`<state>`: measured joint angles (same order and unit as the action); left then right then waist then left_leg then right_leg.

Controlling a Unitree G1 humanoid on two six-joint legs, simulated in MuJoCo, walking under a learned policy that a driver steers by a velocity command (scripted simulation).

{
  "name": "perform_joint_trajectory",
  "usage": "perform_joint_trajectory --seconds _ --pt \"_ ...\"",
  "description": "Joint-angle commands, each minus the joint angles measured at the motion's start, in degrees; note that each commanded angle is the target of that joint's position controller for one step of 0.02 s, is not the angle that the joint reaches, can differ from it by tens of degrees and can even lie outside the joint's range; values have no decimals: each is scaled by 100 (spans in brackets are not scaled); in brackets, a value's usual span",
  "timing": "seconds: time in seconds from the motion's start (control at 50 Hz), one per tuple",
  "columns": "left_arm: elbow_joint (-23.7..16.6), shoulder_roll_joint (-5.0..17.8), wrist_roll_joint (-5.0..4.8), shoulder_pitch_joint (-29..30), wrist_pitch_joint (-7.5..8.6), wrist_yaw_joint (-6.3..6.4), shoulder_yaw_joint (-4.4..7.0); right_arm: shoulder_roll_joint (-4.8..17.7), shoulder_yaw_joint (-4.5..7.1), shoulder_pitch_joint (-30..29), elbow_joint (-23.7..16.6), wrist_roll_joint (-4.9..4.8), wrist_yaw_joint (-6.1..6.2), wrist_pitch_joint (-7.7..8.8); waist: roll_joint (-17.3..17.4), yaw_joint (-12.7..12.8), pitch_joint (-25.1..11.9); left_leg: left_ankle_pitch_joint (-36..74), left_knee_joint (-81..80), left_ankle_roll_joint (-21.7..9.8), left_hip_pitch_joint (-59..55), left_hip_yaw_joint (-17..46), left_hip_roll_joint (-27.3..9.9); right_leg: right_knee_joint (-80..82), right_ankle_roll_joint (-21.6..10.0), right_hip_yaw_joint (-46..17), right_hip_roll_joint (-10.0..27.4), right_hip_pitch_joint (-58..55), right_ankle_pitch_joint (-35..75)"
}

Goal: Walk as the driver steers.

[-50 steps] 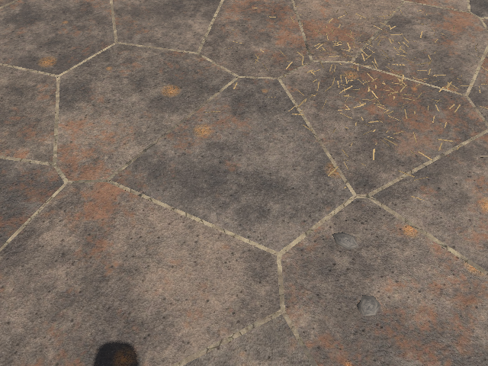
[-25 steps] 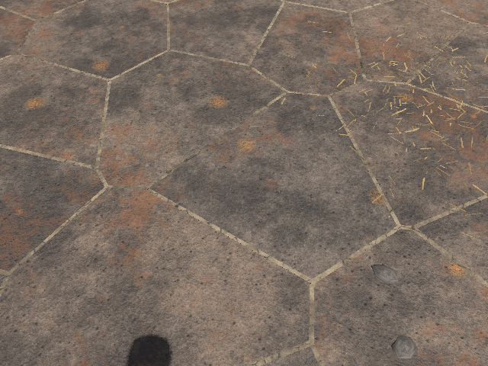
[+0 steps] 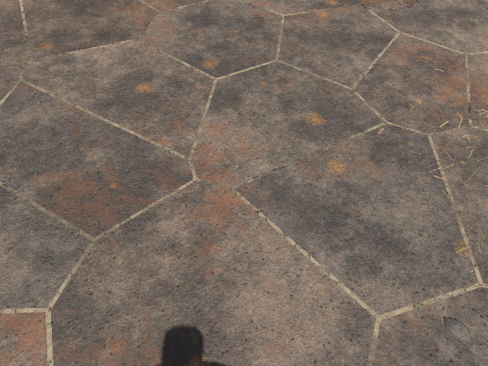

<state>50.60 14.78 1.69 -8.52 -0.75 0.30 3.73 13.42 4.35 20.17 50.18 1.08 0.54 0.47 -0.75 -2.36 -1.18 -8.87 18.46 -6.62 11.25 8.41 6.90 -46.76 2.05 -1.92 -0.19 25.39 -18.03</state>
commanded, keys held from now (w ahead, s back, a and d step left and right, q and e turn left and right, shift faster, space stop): w+q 0.22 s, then w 0.60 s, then w+e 0.18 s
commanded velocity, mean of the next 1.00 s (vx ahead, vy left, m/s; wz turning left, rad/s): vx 0.45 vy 0.00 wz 0.23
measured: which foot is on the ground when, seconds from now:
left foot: down 0.00-0.18, up 0.20-0.60, down 0.62-1.00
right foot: up 0.00-0.16, down 0.18-0.64, up 0.66-1.00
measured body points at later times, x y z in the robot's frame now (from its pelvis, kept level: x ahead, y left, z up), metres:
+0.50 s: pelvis +0.16 -0.02 -0.01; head +0.19 -0.03 +0.44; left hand +0.07 +0.23 -0.13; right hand +0.39 -0.21 -0.12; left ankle +0.25 +0.14 -0.70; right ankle +0.07 -0.14 -0.75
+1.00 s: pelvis +0.41 +0.08 -0.01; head +0.44 +0.09 +0.44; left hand +0.50 +0.35 -0.13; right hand +0.44 -0.18 -0.14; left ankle +0.32 +0.12 -0.75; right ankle +0.60 -0.03 -0.69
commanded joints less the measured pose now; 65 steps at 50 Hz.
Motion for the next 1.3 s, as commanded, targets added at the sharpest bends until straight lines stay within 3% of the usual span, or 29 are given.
perform_joint_trajectory --seconds 0.02,0.1,0.16,0.18,0.2,0.22,0.26,0.3,0.4,0.52,0.58,0.62,0.64,0.66,0.68,0.7,0.72,0.76,0.86,1.04,1.1,1.14,1.16,1.18,1.2,1.22,1.24,1.26,1.3 --pt "-631 397 -13 704 212 -30 30 983 249 326 -222 25 -29 108 690 -169 200 -1874 -782 -963 -658 2121 -1571 425 -60 -58 -21 907 -143" --pt "-836 415 -76 646 324 -30 -16 1081 306 88 -364 44 -116 150 691 -35 220 -2001 -562 -881 79 2351 -1406 1092 -193 -64 -185 4 -346" --pt "-604 431 -151 -509 436 109 0 958 298 -540 -577 16 -131 144 332 692 185 -2239 215 -326 1795 1943 -716 2549 -293 8 -216 -2556 386" --pt "-533 883 -74 -1040 483 203 106 630 214 -546 -661 -37 -126 203 -363 885 -20 -2672 1311 -17 2687 1297 -277 2935 -416 -880 709 -3553 -435" --pt "-635 1513 35 -1357 483 253 205 178 77 -466 -860 -118 -132 256 -1370 864 -448 -2765 3029 199 3343 148 371 3795 -838 -3154 2302 -3939 -2509" --pt "-613 1533 104 -991 455 252 260 620 118 -559 -865 53 -122 243 -827 576 189 -2147 3779 199 3764 -51 -145 4011 -1193 -3757 2561 -3106 -3046" --pt "-681 711 -11 -618 518 112 72 667 125 -493 -697 146 -262 244 -223 285 682 -1211 4025 257 3431 24 -524 3981 -1103 -2565 1841 -2388 -2043" --pt "-629 515 -2 -690 604 59 6 584 99 -362 -572 169 -368 204 -548 243 569 -661 4238 387 3154 -147 -541 4015 -968 -1489 1319 -2263 -526" --pt "-279 467 -63 -1390 730 -66 -3 476 -1 -1204 -872 161 -419 169 -508 385 496 -49 3889 527 3438 -332 -574 3833 -1107 -559 1167 -2538 2026" --pt "41 618 -87 -1838 690 -61 7 245 -238 -2411 -1249 112 -486 170 -631 600 614 257 1870 423 2259 -1306 -771 3756 -1090 -78 1170 -2386 3157" --pt "209 792 -87 -1951 617 -27 25 429 -191 -2018 -1123 120 -359 201 -651 319 399 -181 1348 95 1327 -1465 -446 2963 -1025 24 1341 -2739 5048" --pt "269 788 -142 -1957 554 -4 -4 730 -57 -476 -595 196 -223 308 -447 -366 -491 87 846 -217 -816 -1366 -363 1088 -844 354 1076 -2234 5301" --pt "52 536 -144 -1901 553 -13 -91 1167 58 512 -430 315 -133 350 130 -727 -1235 -814 749 -489 -2300 60 -1710 -556 -764 524 844 -1046 3132" --pt "-105 -71 -270 -2450 536 -59 -201 1605 151 616 -386 280 -96 320 1554 -341 -1856 -793 166 -1179 -3472 2837 -3303 -2475 -568 599 -130 849 -1278" --pt "-54 688 -115 -1887 505 -8 1 1302 125 447 -385 36 -102 278 563 -465 -1376 -667 -42 -1067 -2879 2789 -2980 -2770 -669 -49 88 1241 -939" --pt "-213 588 -137 -1476 544 -45 2 1024 31 -74 -366 7 -108 295 530 -188 -546 -154 -163 -903 -2092 1815 -2683 -2585 -710 -67 322 1331 -371" --pt "-197 456 -132 -1367 566 -73 -37 749 -36 -367 -371 22 -135 337 371 -18 -166 457 -362 -754 -1408 1222 -2390 -2254 -692 -25 478 1110 -72" --pt "-57 302 7 -1564 418 -136 -52 498 -116 -576 -302 -10 -116 402 484 319 114 886 -653 -513 -629 454 -1931 -1832 -574 51 625 605 77" --pt "-202 179 43 -957 238 -270 -41 611 -91 -137 9 -55 -99 544 448 379 475 1206 -1209 -563 -433 -202 -1789 -1330 -385 223 693 1097 781" --pt "-776 61 -10 772 299 -333 -178 574 -183 526 423 -2 23 593 320 -16 831 2543 -1181 -159 -1234 -1355 -1848 838 -636 613 295 1145 2009" --pt "-824 147 8 676 313 -311 -149 756 -169 520 513 31 110 545 439 125 607 4550 -383 -36 -1861 -1618 -1972 1179 -924 939 -52 692 1324" --pt "-631 314 33 -64 325 -265 -64 930 -125 438 511 78 161 460 607 463 112 5931 952 11 -2053 -1774 -2020 1275 -1175 1110 -433 -109 689" --pt "-399 451 61 -809 360 -243 18 1005 -103 389 471 72 161 405 576 773 -298 5581 2056 53 -1760 -1863 -1973 1631 -1329 1034 -573 -1022 718" --pt "-169 819 146 -1699 376 -181 169 992 -115 274 322 44 144 406 283 1186 -781 4081 3615 152 -632 -1917 -1816 1861 -1648 171 -20 -2445 488" --pt "-239 1494 154 -1758 338 -105 353 339 -232 640 6 -34 13 456 -1067 765 -1323 -914 5886 446 1817 -1883 -742 1996 -2539 -2733 1753 -4254 716" --pt "-227 1421 -111 -1737 271 -134 363 763 -132 149 -140 4 -22 519 -634 923 -1611 -1999 6663 444 2791 -691 -356 2846 -2875 -4258 2010 -4488 648" --pt "-236 1246 -152 -1311 249 -105 325 761 -147 -324 -322 -9 -53 594 -278 750 -642 -1364 6392 402 3242 -464 -801 3022 -2622 -3287 1853 -3757 657" --pt "-267 916 -146 -1044 252 -100 251 753 -163 -434 -359 -23 -59 650 144 567 -134 -951 5861 419 3012 -543 -1021 3191 -2358 -2697 1657 -2927 1128" --pt "-277 618 -159 -732 310 -64 159 646 -175 -359 -354 115 -53 488 305 149 246 -858 5110 586 2306 -550 -1244 3368 -1983 -1842 1087 -1827 2115"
